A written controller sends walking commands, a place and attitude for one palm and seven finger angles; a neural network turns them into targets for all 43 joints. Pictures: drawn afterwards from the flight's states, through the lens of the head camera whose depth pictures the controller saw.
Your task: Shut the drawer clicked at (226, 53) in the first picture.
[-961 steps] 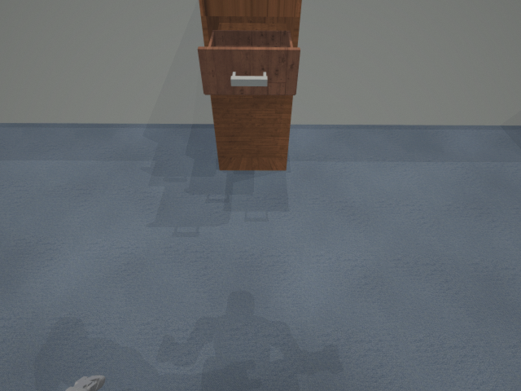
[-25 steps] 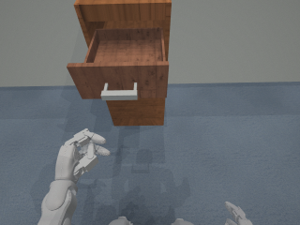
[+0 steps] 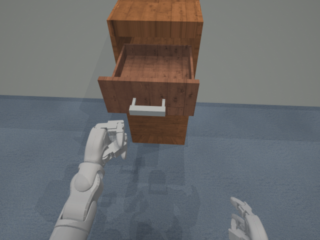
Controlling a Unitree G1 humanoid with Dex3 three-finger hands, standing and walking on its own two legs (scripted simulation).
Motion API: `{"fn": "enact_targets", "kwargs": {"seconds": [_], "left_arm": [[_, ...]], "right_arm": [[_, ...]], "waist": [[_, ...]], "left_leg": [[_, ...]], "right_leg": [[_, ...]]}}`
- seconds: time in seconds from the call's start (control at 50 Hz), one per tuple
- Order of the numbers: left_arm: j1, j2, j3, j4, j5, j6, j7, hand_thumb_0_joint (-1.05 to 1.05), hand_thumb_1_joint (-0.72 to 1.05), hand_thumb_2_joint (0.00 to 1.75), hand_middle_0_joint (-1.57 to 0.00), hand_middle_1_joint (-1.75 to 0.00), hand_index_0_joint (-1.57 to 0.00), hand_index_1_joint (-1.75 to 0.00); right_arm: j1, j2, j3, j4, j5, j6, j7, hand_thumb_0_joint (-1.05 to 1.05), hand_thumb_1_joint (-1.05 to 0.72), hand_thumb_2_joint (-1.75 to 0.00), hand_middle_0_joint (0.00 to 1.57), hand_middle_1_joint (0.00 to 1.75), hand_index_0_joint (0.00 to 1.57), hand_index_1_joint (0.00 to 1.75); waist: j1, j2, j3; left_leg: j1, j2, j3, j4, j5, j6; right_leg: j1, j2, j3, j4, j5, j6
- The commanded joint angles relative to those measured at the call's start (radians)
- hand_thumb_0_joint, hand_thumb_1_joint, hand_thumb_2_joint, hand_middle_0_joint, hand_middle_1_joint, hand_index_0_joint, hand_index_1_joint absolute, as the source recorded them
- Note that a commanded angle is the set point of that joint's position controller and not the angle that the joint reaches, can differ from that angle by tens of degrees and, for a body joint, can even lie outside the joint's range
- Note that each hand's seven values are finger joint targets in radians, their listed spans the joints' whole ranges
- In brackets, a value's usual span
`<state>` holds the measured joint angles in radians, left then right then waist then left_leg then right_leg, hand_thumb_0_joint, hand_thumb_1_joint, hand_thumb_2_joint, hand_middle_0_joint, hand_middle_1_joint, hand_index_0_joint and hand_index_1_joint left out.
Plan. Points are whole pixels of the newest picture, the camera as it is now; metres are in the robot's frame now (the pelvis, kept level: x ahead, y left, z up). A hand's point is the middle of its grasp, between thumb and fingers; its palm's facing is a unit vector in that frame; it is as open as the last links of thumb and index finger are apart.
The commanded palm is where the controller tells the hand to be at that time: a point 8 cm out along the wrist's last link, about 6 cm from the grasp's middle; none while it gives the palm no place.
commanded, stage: raise the hand and make a fist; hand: left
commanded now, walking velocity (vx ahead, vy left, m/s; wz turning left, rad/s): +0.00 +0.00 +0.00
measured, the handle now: (148, 106) +0.54 +0.08 -0.01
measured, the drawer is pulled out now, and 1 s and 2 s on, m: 0.29 0.29 0.29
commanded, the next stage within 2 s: bring the fist close to the handle in 0.52 s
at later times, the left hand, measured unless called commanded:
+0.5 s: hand (132, 138) +0.34 +0.09 +0.08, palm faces -0.02 -1.00 -0.02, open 3.3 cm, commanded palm +0.32 +0.14 +0.09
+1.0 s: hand (142, 131) +0.38 +0.07 +0.06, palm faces -0.07 -1.00 -0.05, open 3.2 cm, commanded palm +0.36 +0.13 +0.05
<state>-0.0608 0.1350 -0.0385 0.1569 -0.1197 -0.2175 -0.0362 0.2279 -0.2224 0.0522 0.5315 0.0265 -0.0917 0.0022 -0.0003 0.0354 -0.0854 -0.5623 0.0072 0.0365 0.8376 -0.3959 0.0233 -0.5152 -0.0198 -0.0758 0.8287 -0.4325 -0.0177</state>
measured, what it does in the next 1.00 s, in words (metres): stands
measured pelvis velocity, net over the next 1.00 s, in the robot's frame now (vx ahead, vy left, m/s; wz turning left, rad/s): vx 0.00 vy -0.02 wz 0.00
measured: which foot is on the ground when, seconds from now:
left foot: down 0.00-1.00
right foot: down 0.00-1.00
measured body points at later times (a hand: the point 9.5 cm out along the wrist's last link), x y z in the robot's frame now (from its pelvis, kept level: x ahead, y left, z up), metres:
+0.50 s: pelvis +0.00 -0.01 +0.01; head +0.03 -0.02 +0.46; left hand +0.33 +0.15 +0.09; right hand +0.13 -0.26 -0.09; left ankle +0.02 +0.10 -0.70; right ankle -0.01 -0.11 -0.70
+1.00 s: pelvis +0.00 -0.02 -0.01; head +0.06 -0.03 +0.44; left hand +0.38 +0.13 +0.06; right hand +0.11 -0.27 -0.12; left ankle +0.02 +0.10 -0.70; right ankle -0.01 -0.11 -0.70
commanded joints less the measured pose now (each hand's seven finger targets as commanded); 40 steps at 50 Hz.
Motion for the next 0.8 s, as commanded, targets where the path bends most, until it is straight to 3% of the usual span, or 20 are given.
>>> {"fn": "enact_targets", "kwargs": {"seconds": [0.0, 0.04, 0.08, 0.1, 0.14, 0.16, 0.2, 0.24, 0.26, 0.3, 0.36, 0.44, 0.46, 0.48, 0.5, 0.52, 0.58, 0.66, 0.76, 0.78], "left_arm": [[-0.324, 0.099, 0.078, -0.140, -0.010, 0.042, -0.007, 0.00, 0.90, 0.90, -1.40, -1.60, -1.40, -1.60], [-0.407, 0.123, 0.128, -0.249, -0.025, 0.010, 0.028, 0.00, 0.90, 0.90, -1.40, -1.60, -1.40, -1.60], [-0.448, 0.120, 0.136, -0.300, -0.034, -0.039, 0.058, 0.00, 0.90, 0.90, -1.40, -1.60, -1.40, -1.60], [-0.488, 0.095, 0.108, -0.302, -0.037, -0.062, 0.066, 0.00, 0.90, 0.90, -1.40, -1.60, -1.40, -1.60], [-0.408, 0.036, 0.060, -0.217, -0.029, -0.086, 0.063, 0.00, 0.90, 0.90, -1.40, -1.60, -1.40, -1.60], [-0.368, 0.029, 0.047, -0.143, -0.022, -0.082, 0.052, 0.00, 0.90, 0.90, -1.40, -1.60, -1.40, -1.60], [-0.320, -0.001, 0.010, -0.015, -0.009, -0.053, 0.025, 0.00, 0.90, 0.90, -1.40, -1.60, -1.40, -1.60], [-0.263, -0.001, 0.006, 0.059, -0.001, -0.003, -0.004, 0.00, 0.90, 0.90, -1.40, -1.60, -1.40, -1.60], [-0.243, 0.024, 0.030, 0.073, -0.002, 0.019, -0.013, 0.00, 0.90, 0.90, -1.40, -1.60, -1.40, -1.60], [-0.315, 0.070, 0.073, -0.003, -0.008, 0.041, -0.010, 0.00, 0.90, 0.90, -1.40, -1.60, -1.40, -1.60], [-0.471, 0.134, 0.138, -0.143, -0.024, -0.010, 0.037, 0.00, 0.90, 0.90, -1.40, -1.60, -1.40, -1.60], [-0.524, 0.086, 0.105, -0.228, -0.022, -0.141, 0.087, 0.00, 0.90, 0.90, -1.40, -1.60, -1.40, -1.60], [-0.506, 0.091, 0.096, -0.205, -0.012, -0.158, 0.091, 0.00, 0.90, 0.90, -1.40, -1.60, -1.40, -1.60], [-0.477, 0.063, 0.074, -0.143, -0.009, -0.161, 0.086, 0.00, 0.90, 0.90, -1.40, -1.60, -1.40, -1.60], [-0.476, 0.046, 0.047, -0.103, 0.000, -0.159, 0.078, 0.00, 0.90, 0.90, -1.40, -1.60, -1.40, -1.60], [-0.422, 0.030, 0.037, -0.039, 0.005, -0.143, 0.067, 0.00, 0.90, 0.90, -1.40, -1.60, -1.40, -1.60], [-0.339, 0.030, 0.033, 0.139, 0.002, -0.049, 0.022, 0.00, 0.90, 0.90, -1.40, -1.60, -1.40, -1.60], [-0.460, 0.088, 0.109, 0.159, -0.033, 0.006, 0.009, 0.00, 0.90, 0.90, -1.40, -1.60, -1.40, -1.60], [-0.674, 0.135, 0.170, 0.007, -0.027, -0.188, 0.067, 0.00, 0.90, 0.90, -1.40, -1.60, -1.40, -1.60], [-0.677, 0.104, 0.140, 0.012, -0.012, -0.229, 0.070, 0.00, 0.90, 0.90, -1.40, -1.60, -1.40, -1.60]], "right_arm": [[-0.040, -0.148, -0.061, -0.142, 0.010, -0.016, -0.031, 0.00, -0.90, -0.90, 0.20, 0.30, 0.20, 0.30], [-0.044, -0.130, -0.060, -0.144, -0.001, -0.023, -0.035, 0.00, -0.90, -0.90, 0.20, 0.30, 0.20, 0.30], [-0.045, -0.117, -0.055, -0.132, -0.007, -0.034, -0.035, 0.00, -0.90, -0.90, 0.20, 0.30, 0.20, 0.30], [-0.040, -0.114, -0.052, -0.117, -0.009, -0.040, -0.034, 0.00, -0.90, -0.90, 0.20, 0.30, 0.20, 0.30], [-0.033, -0.115, -0.056, -0.096, -0.008, -0.050, -0.024, 0.00, -0.90, -0.90, 0.20, 0.30, 0.20, 0.30], [-0.025, -0.122, -0.060, -0.089, -0.007, -0.048, -0.018, 0.00, -0.90, -0.90, 0.20, 0.30, 0.20, 0.30], [-0.015, -0.136, -0.065, -0.078, -0.002, -0.038, -0.012, 0.00, -0.90, -0.90, 0.20, 0.30, 0.20, 0.30], [-0.012, -0.146, -0.068, -0.089, 0.007, -0.022, -0.007, 0.00, -0.90, -0.90, 0.20, 0.30, 0.20, 0.30], [-0.015, -0.151, -0.071, -0.101, 0.010, -0.016, -0.008, 0.00, -0.90, -0.90, 0.20, 0.30, 0.20, 0.30], [-0.028, -0.152, -0.071, -0.121, 0.011, -0.005, -0.013, 0.00, -0.90, -0.90, 0.20, 0.30, 0.20, 0.30], [-0.034, -0.141, -0.068, -0.120, -0.002, -0.009, -0.026, 0.00, -0.90, -0.90, 0.20, 0.30, 0.20, 0.30], [-0.029, -0.117, -0.068, -0.087, -0.011, -0.040, -0.025, 0.00, -0.90, -0.90, 0.20, 0.30, 0.20, 0.30], [-0.022, -0.124, -0.070, -0.077, -0.013, -0.042, -0.021, 0.00, -0.90, -0.90, 0.20, 0.30, 0.20, 0.30], [-0.023, -0.125, -0.072, -0.067, -0.014, -0.043, -0.019, 0.00, -0.90, -0.90, 0.20, 0.30, 0.20, 0.30], [-0.014, -0.130, -0.073, -0.058, -0.014, -0.042, -0.016, 0.00, -0.90, -0.90, 0.20, 0.30, 0.20, 0.30], [-0.013, -0.133, -0.077, -0.056, -0.010, -0.040, -0.011, 0.00, -0.90, -0.90, 0.20, 0.30, 0.20, 0.30], [-0.005, -0.151, -0.075, -0.066, 0.002, -0.015, -0.010, 0.00, -0.90, -0.90, 0.20, 0.30, 0.20, 0.30], [-0.011, -0.157, -0.070, -0.075, 0.007, 0.007, -0.029, 0.00, -0.90, -0.90, 0.20, 0.30, 0.20, 0.30], [0.006, -0.124, -0.074, -0.048, -0.019, -0.016, -0.028, 0.00, -0.90, -0.90, 0.20, 0.30, 0.20, 0.30], [0.013, -0.116, -0.076, -0.038, -0.024, -0.021, -0.022, 0.00, -0.90, -0.90, 0.20, 0.30, 0.20, 0.30]], "waist": [[-0.027, -0.068, -0.171], [-0.006, -0.029, -0.283], [-0.001, -0.001, -0.335], [-0.019, -0.012, -0.326], [-0.021, -0.015, -0.263], [-0.028, -0.058, -0.229], [-0.038, -0.084, -0.141], [-0.026, -0.080, -0.108], [-0.010, -0.105, -0.115], [-0.003, -0.080, -0.179], [-0.009, -0.084, -0.233], [-0.017, 0.006, -0.293], [-0.027, -0.037, -0.285], [-0.033, -0.025, -0.256], [-0.046, -0.036, -0.235], [-0.039, -0.018, -0.203], [-0.037, -0.111, -0.126], [-0.038, -0.193, -0.136], [-0.037, -0.102, -0.302], [-0.038, -0.049, -0.329]], "left_leg": [[0.191, -0.010, -0.055, -0.161, 0.188, 0.000], [0.260, -0.005, -0.055, -0.164, 0.268, -0.006], [0.307, 0.002, -0.055, -0.164, 0.333, -0.008], [0.311, 0.005, -0.058, -0.162, 0.347, -0.008], [0.299, 0.011, -0.061, -0.161, 0.355, -0.014], [0.272, 0.009, -0.059, -0.160, 0.335, -0.008], [0.217, 0.001, -0.052, -0.165, 0.269, -0.008], [0.186, -0.007, -0.043, -0.180, 0.226, -0.007], [0.178, -0.012, -0.040, -0.184, 0.223, -0.003], [0.197, -0.021, -0.027, -0.188, 0.228, -0.001], [0.221, -0.015, -0.027, -0.189, 0.220, 0.001], [0.281, -0.007, -0.029, -0.177, 0.287, -0.002], [0.273, -0.004, -0.030, -0.168, 0.288, 0.003], [0.262, -0.005, -0.027, -0.165, 0.274, 0.002], [0.250, -0.007, -0.029, -0.162, 0.259, 0.001], [0.235, -0.009, -0.026, -0.162, 0.243, -0.001], [0.162, -0.021, -0.018, -0.176, 0.173, 0.003], [0.131, -0.032, -0.012, -0.173, 0.158, 0.007], [0.158, -0.023, -0.016, -0.126, 0.238, 0.006], [0.169, -0.025, -0.017, -0.111, 0.262, 0.004]], "right_leg": [[0.055, 0.031, 0.019, -0.156, 0.247, -0.005], [0.111, 0.032, 0.021, -0.142, 0.313, -0.010], [0.140, 0.034, 0.023, -0.136, 0.358, -0.011], [0.135, 0.035, 0.021, -0.137, 0.371, -0.009], [0.102, 0.040, 0.012, -0.138, 0.365, -0.011], [0.091, 0.042, 0.012, -0.146, 0.358, -0.008], [0.063, 0.039, 0.014, -0.162, 0.333, -0.005], [0.068, 0.034, 0.018, -0.179, 0.306, -0.007], [0.091, 0.033, 0.023, -0.187, 0.304, -0.008], [0.128, 0.024, 0.036, -0.197, 0.317, -0.005], [0.148, 0.027, 0.048, -0.203, 0.294, -0.001], [0.154, 0.033, 0.046, -0.170, 0.353, -0.007], [0.143, 0.036, 0.046, -0.170, 0.352, -0.004], [0.124, 0.035, 0.047, -0.173, 0.350, -0.003], [0.106, 0.035, 0.044, -0.172, 0.344, -0.001], [0.090, 0.034, 0.045, -0.177, 0.335, -0.003], [0.092, 0.025, 0.057, -0.221, 0.277, 0.005], [0.122, 0.008, 0.098, -0.265, 0.242, 0.022], [0.154, 0.017, 0.095, -0.164, 0.371, 0.017], [0.142, 0.019, 0.090, -0.135, 0.405, 0.010]]}}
